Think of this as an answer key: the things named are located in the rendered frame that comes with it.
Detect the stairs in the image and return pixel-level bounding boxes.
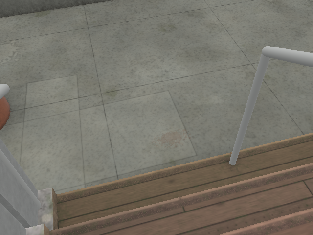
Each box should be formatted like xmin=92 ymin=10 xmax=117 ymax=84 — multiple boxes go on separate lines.
xmin=50 ymin=132 xmax=313 ymax=235

